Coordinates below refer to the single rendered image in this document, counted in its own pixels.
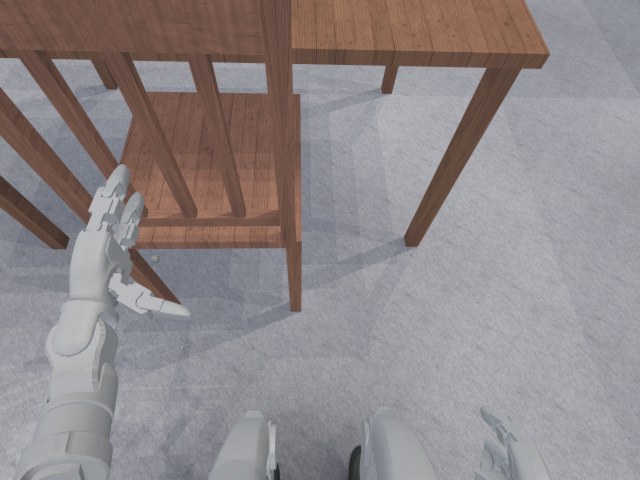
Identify right robot thigh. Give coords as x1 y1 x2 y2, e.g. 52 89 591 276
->
361 415 440 480

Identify table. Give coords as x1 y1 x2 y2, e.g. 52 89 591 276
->
0 0 550 249

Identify left robot hand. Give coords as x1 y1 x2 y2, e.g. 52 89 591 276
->
69 164 192 321

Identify robot thigh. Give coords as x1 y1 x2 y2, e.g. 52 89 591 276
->
207 418 278 480
361 415 440 480

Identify left robot forearm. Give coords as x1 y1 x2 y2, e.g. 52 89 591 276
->
14 298 119 480

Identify left robot thigh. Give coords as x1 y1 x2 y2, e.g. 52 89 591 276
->
207 418 278 480

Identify right robot hand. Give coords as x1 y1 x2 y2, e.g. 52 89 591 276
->
475 405 552 480

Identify chair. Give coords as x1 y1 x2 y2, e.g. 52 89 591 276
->
0 0 302 312

